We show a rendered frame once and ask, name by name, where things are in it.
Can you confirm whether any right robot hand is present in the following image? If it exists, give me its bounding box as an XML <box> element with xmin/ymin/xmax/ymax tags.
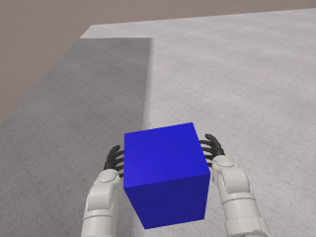
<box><xmin>199</xmin><ymin>133</ymin><xmax>225</xmax><ymax>168</ymax></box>

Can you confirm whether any robot right forearm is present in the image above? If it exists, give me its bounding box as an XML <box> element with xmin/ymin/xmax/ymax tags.
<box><xmin>211</xmin><ymin>155</ymin><xmax>273</xmax><ymax>237</ymax></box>

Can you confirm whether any robot left forearm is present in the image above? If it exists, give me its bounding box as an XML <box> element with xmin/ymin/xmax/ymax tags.
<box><xmin>81</xmin><ymin>169</ymin><xmax>122</xmax><ymax>237</ymax></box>

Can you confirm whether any left robot hand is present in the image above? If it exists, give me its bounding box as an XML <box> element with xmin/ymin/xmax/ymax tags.
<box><xmin>103</xmin><ymin>145</ymin><xmax>124</xmax><ymax>178</ymax></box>

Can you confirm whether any carton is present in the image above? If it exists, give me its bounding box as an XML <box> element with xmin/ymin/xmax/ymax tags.
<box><xmin>123</xmin><ymin>122</ymin><xmax>211</xmax><ymax>230</ymax></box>

